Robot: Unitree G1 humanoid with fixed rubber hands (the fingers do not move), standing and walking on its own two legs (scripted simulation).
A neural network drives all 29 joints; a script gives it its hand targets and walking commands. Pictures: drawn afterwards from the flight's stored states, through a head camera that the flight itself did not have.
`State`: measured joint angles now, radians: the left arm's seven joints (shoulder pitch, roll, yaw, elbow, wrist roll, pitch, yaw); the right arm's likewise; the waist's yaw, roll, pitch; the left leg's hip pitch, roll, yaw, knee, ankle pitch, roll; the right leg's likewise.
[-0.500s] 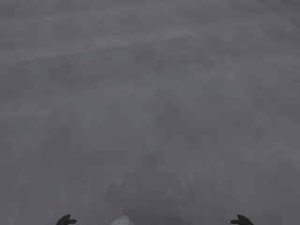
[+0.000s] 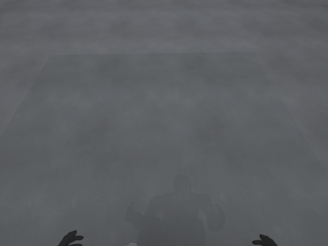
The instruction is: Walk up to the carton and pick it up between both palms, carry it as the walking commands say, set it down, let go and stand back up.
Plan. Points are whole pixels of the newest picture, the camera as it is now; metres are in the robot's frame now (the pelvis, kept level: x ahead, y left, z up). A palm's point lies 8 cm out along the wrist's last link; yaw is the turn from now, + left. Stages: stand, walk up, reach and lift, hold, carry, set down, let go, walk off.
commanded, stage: walk up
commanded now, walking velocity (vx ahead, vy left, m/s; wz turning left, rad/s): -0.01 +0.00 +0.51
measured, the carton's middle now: out of the picture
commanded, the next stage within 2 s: none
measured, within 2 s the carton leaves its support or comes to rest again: neither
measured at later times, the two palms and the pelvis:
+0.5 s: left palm out of the picture +0.03 +0.25 -0.11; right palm out of the picture +0.10 -0.27 -0.11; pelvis -0.06 -0.04 -0.01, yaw +13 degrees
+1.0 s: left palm out of the picture -0.06 +0.21 -0.12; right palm out of the picture +0.14 -0.27 -0.08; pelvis -0.07 -0.07 +0.01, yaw +27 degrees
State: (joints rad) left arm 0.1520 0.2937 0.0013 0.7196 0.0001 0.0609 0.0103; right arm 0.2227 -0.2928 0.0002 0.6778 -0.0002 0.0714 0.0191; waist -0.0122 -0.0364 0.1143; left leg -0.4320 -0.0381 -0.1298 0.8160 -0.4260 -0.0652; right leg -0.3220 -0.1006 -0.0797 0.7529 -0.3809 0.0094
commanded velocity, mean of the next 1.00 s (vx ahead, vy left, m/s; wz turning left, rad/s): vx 0.03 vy -0.05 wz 0.51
